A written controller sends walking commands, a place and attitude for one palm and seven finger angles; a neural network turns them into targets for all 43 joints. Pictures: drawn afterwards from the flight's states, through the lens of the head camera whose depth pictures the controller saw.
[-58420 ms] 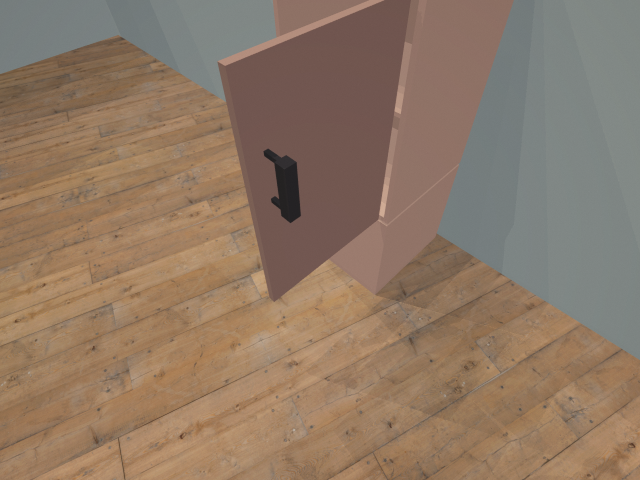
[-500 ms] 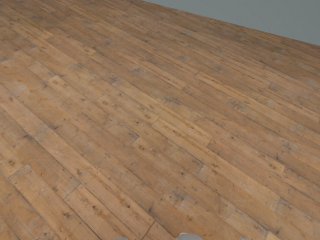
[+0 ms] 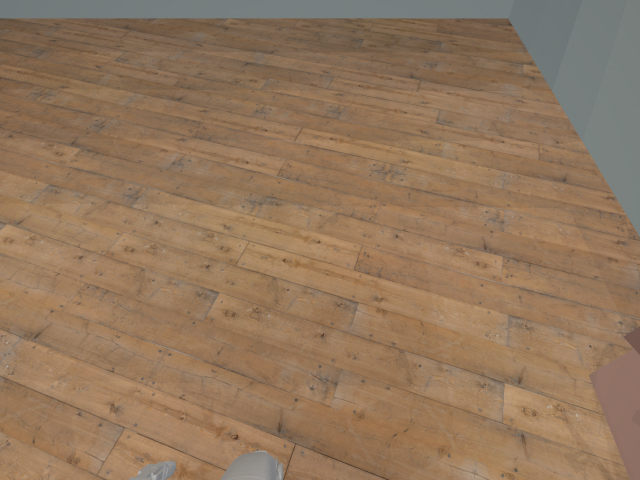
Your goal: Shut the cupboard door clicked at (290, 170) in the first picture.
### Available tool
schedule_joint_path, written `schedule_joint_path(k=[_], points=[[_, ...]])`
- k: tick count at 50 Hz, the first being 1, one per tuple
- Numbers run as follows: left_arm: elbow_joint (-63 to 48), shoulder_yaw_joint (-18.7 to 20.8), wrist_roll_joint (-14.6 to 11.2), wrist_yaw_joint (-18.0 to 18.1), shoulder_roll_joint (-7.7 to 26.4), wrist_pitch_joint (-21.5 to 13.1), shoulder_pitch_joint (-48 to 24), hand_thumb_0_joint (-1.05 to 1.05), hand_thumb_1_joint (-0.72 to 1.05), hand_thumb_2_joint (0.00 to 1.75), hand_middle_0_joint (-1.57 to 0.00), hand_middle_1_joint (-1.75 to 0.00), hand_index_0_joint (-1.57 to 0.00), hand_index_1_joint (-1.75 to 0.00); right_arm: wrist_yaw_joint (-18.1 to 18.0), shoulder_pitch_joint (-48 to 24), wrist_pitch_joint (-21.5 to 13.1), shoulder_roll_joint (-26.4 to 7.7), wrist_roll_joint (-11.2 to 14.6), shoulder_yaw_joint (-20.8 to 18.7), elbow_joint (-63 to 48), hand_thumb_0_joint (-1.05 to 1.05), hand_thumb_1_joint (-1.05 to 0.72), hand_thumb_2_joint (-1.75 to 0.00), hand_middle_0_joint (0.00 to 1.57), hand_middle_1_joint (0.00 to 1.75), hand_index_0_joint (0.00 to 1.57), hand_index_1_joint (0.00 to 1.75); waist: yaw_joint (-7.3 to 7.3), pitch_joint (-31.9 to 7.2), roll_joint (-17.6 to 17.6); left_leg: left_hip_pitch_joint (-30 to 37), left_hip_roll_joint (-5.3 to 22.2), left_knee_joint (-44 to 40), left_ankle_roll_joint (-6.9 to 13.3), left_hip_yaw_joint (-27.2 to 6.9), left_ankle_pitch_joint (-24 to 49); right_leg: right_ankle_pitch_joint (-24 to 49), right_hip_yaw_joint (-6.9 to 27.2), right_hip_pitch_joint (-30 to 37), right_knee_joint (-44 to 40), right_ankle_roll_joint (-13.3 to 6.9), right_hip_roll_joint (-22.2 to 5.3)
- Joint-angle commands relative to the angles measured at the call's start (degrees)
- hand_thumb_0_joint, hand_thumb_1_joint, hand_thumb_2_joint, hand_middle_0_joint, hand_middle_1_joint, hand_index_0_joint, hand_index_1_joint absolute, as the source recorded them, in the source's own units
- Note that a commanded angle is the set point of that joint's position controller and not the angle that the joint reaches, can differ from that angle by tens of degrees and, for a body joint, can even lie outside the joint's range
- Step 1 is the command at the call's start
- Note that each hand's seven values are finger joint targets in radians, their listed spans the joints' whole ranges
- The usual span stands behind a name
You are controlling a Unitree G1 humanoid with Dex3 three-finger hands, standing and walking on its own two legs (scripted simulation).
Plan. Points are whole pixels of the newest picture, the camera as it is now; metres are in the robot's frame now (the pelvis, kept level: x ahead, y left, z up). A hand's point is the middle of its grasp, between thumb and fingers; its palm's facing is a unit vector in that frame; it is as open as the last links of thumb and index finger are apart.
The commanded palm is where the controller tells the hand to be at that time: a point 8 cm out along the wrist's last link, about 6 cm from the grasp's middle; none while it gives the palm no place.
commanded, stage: turn to face it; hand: left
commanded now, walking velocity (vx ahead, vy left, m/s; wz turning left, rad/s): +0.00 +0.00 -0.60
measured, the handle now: out of the picture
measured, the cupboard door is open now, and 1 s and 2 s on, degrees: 23 23 23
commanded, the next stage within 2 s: take the last steps up to it in 1.72 s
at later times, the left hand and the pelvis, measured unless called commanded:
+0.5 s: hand (197, 446) +0.18 +0.19 -0.16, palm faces -0.29 -0.93 -0.21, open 7.4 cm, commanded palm none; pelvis +0.01 +0.03 +0.00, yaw -18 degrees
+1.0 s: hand (238, 443) +0.19 +0.14 -0.18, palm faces -0.52 -0.83 -0.19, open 7.4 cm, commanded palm none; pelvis +0.02 +0.01 -0.01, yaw -35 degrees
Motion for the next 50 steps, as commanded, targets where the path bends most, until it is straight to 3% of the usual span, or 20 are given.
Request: schedule_joint_path(k=[1, 4, 6, 7, 8, 9, 11, 14, 24, 27, 28, 29, 30, 32, 35, 39, 45, 48, 49, 50], points=[[-3.6, 3.43, 0.14, 1.03, 12.86, -1.04, 1.88, 0.0, 0.9, 0.9, -0.2, -0.3, -0.2, -0.3, -0.39, -1.78, -1.89, -3.47, 0.03, -0.45, -5.48, 0.0, -0.9, -0.9, 0.2, 0.3, 0.2, 0.3, 2.27, -6.72, -9.4, -1.52, -0.75, -7.32, -0.08, -0.49, -0.98, 19.15, 16.48, 7.36, -8.53, -10.16, -13.91], [-3.69, 3.91, 0.33, 1.05, 12.99, -0.69, 0.66, 0.0, 0.9, 0.9, -0.2, -0.3, -0.2, -0.3, -0.77, -0.23, -2.51, -2.96, 0.45, -0.32, -5.68, 0.0, -0.9, -0.9, 0.2, 0.3, 0.2, 0.3, 1.49, -7.33, -9.76, 4.95, -2.24, -18.56, 0.54, -0.44, -0.68, 21.83, 19.25, 4.95, -5.67, -9.49, -13.32], [-3.94, 3.77, -0.34, 0.91, 12.45, -0.21, -1.43, 0.0, 0.9, 0.9, -0.2, -0.3, -0.2, -0.3, -1.22, 4.67, -3.07, -3.48, 0.46, -0.15, -4.08, 0.0, -0.9, -0.9, 0.2, 0.3, 0.2, 0.3, -0.95, -8.32, -9.13, 15.64, -2.88, -31.68, 1.05, 0.1, 9.03, 18.51, 18.23, -0.75, -1.96, -5.68, -10.29], [-4.78, 3.31, -0.77, 0.76, 9.84, 0.1, -1.25, 0.0, 0.9, 0.9, -0.2, -0.3, -0.2, -0.3, -1.49, 6.38, -3.69, -6.4, 0.14, -0.55, -3.75, 0.0, -0.9, -0.9, 0.2, 0.3, 0.2, 0.3, -1.5, -9.21, -2.16, 22.73, 3.09, -39.12, 3.0, -5.83, 10.31, 10.08, 14.73, -7.54, 2.97, -2.54, -5.29], [-5.76, 2.61, -1.15, 0.14, 6.29, 0.37, 0.57, 0.0, 0.9, 0.9, -0.2, -0.3, -0.2, -0.3, -1.56, 7.13, -3.93, -12.34, -0.79, -1.54, -4.25, 0.0, -0.9, -0.9, 0.2, 0.3, 0.2, 0.3, -1.14, -9.12, 15.22, 26.98, 17.26, -42.82, 8.81, -19.87, 15.99, -10.97, 5.58, -16.55, 15.01, 1.09, 2.83], [-6.28, 2.43, -0.38, 0.04, 7.61, 0.17, 0.16, 0.0, 0.9, 0.9, -0.2, -0.3, -0.2, -0.3, -1.51, 7.67, -3.59, -13.08, -0.81, -1.38, -5.2, 0.0, -0.9, -0.9, 0.2, 0.3, 0.2, 0.3, -1.65, -8.34, 15.37, 22.72, 23.95, -42.99, 13.43, -23.34, 18.38, -21.21, 1.76, -16.08, 26.53, 2.06, 1.02], [-4.82, 3.36, 0.17, -0.54, 8.33, 0.47, -1.6, 0.0, 0.9, 0.9, -0.2, -0.3, -0.2, -0.3, -2.02, 4.31, -3.98, -9.81, -1.29, -0.53, -5.56, 0.0, -0.9, -0.9, 0.2, 0.3, 0.2, 0.3, -0.16, -5.21, 10.55, 18.5, 19.91, -41.85, 13.6, -16.96, 28.25, -16.72, 2.3, -16.86, 38.01, 3.29, -1.36], [-3.89, 3.02, -0.26, -1.5, 6.32, 1.01, -1.25, 0.0, 0.9, 0.9, -0.2, -0.3, -0.2, -0.3, -2.27, 1.81, -4.03, -7.96, -1.0, -0.16, -6.0, 0.0, -0.9, -0.9, 0.2, 0.3, 0.2, 0.3, 0.93, -5.77, 7.34, 22.54, 15.36, -38.75, 12.46, -5.01, 36.11, -11.8, -0.82, -17.2, 37.36, 4.59, -2.96], [-4.96, 2.06, -0.18, -1.62, 4.65, 0.79, -5.48, 0.0, 0.9, 0.9, -0.2, -0.3, -0.2, -0.3, -1.2, 6.63, -3.32, -9.57, -1.06, -1.86, -2.21, 0.0, -0.9, -0.9, 0.2, 0.3, 0.2, 0.3, -1.78, -7.01, 11.38, 24.24, 17.03, -34.85, 11.76, 2.19, 35.98, -10.98, -6.73, -7.59, 14.96, 3.26, -1.7], [-3.44, 2.43, -0.18, -1.24, 6.29, 0.29, -0.37, 0.0, 0.9, 0.9, -0.2, -0.3, -0.2, -0.3, -0.78, 4.23, -2.9, -9.99, -0.64, -2.13, -2.59, 0.0, -0.9, -0.9, 0.2, 0.3, 0.2, 0.3, 1.62, -7.34, 8.28, 16.81, 15.87, -28.16, 7.73, 5.49, 26.86, 1.19, -7.31, 4.8, -0.46, 1.49, -1.23], [-2.13, 3.14, 0.15, -0.81, 9.78, -0.24, 4.24, 0.0, 0.9, 0.9, -0.2, -0.3, -0.2, -0.3, -0.39, 3.42, -2.78, -8.43, -0.19, -2.06, -3.22, 0.0, -0.9, -0.9, 0.2, 0.3, 0.2, 0.3, 4.04, -8.59, 0.12, 9.97, 12.71, -19.29, 4.43, 8.15, 17.65, 7.89, -0.28, 13.47, -7.22, -0.65, -6.74], [-1.45, 4.24, 0.54, 0.09, 16.24, -1.12, 6.89, 0.0, 0.9, 0.9, -0.2, -0.3, -0.2, -0.3, -0.01, 1.38, -2.52, -3.05, -0.06, -0.76, -6.11, 0.0, -0.9, -0.9, 0.2, 0.3, 0.2, 0.3, 5.5, -7.24, -20.0, -6.04, 2.88, -5.45, 0.73, 11.05, -11.94, 23.36, 20.23, 19.21, -11.21, -6.94, -21.47], [-0.75, 4.02, -0.55, 0.57, 17.75, -0.97, 9.0, 0.0, 0.9, 0.9, -0.2, -0.3, -0.2, -0.3, -0.37, -1.38, -1.61, -4.6, -0.15, -0.43, -7.32, 0.0, -0.9, -0.9, 0.2, 0.3, 0.2, 0.3, 6.74, -6.43, -15.88, -7.0, 1.83, 3.05, 1.02, 2.14, -14.15, 26.6, 21.99, 12.5, -11.01, -11.19, -24.84], [-2.4, 3.87, -0.41, 1.47, 14.61, -1.0, 2.4, 0.0, 0.9, 0.9, -0.2, -0.3, -0.2, -0.3, -0.94, -2.01, -1.34, -5.34, -0.1, -0.74, -6.14, 0.0, -0.9, -0.9, 0.2, 0.3, 0.2, 0.3, 3.64, -4.69, -18.21, -10.99, 2.61, 9.04, 0.82, -2.75, -7.66, 17.51, 21.15, 10.32, -12.3, -11.11, -20.26], [-4.04, 2.74, -0.35, 1.26, 11.56, -1.14, -2.37, 0.0, 0.9, 0.9, -0.2, -0.3, -0.2, -0.3, -0.19, 1.09, -1.19, -4.62, -0.45, -0.71, -3.53, 0.0, -0.9, -0.9, 0.2, 0.3, 0.2, 0.3, 0.38, -6.04, -10.47, -4.12, 2.36, 5.43, -0.19, -1.3, 1.33, 16.29, 11.88, 5.7, -10.82, -8.39, -13.86], [-3.23, 2.99, -0.14, 1.01, 12.03, -1.34, -0.01, 0.0, 0.9, 0.9, -0.2, -0.3, -0.2, -0.3, -0.17, -0.03, -1.21, -4.25, -0.32, -0.69, -4.13, 0.0, -0.9, -0.9, 0.2, 0.3, 0.2, 0.3, 1.23, -5.76, -8.72, -3.05, 0.55, -0.41, -0.51, -0.99, 1.65, 13.71, 14.54, 5.91, -11.13, -9.11, -13.29], [-2.83, 3.83, 0.17, 1.0, 13.12, -0.92, 1.56, 0.0, 0.9, 0.9, -0.2, -0.3, -0.2, -0.3, -0.76, -1.78, -2.23, -3.66, 0.31, -0.35, -5.81, 0.0, -0.9, -0.9, 0.2, 0.3, 0.2, 0.3, 2.11, -6.79, -10.0, 2.81, -1.85, -15.26, 0.32, -1.13, -1.58, 20.2, 20.83, 5.66, -7.68, -10.38, -13.46], [-3.19, 3.59, -0.48, 0.92, 12.06, -0.36, -1.31, 0.0, 0.9, 0.9, -0.2, -0.3, -0.2, -0.3, -1.37, 4.05, -3.07, -4.28, 0.56, -0.25, -4.01, 0.0, -0.9, -0.9, 0.2, 0.3, 0.2, 0.3, -1.01, -8.75, -9.31, 17.39, -2.45, -33.42, 1.19, -0.86, 9.63, 18.46, 19.78, -1.33, -1.89, -5.3, -9.32], [-3.96, 3.07, -0.8, 0.74, 9.51, -0.11, -0.95, 0.0, 0.9, 0.9, -0.2, -0.3, -0.2, -0.3, -1.49, 5.62, -3.53, -7.21, 0.29, -0.65, -3.85, 0.0, -0.9, -0.9, 0.2, 0.3, 0.2, 0.3, -1.44, -9.49, -0.81, 23.59, 4.24, -39.95, 3.2, -7.81, 10.59, 8.28, 15.45, -7.93, 3.56, -2.19, -3.7], [-4.93, 2.52, -1.17, 0.14, 6.25, 0.06, 0.96, 0.0, 0.9, 0.9, -0.2, -0.3, -0.2, -0.3, -1.61, 6.44, -3.77, -12.74, -0.71, -1.49, -4.55, 0.0, -0.9, -0.9, 0.2, 0.3, 0.2, 0.3, -1.02, -9.51, 16.08, 27.75, 18.16, -43.02, 9.21, -20.83, 18.09, -13.01, 6.1, -16.55, 15.4, 1.08, 3.46]])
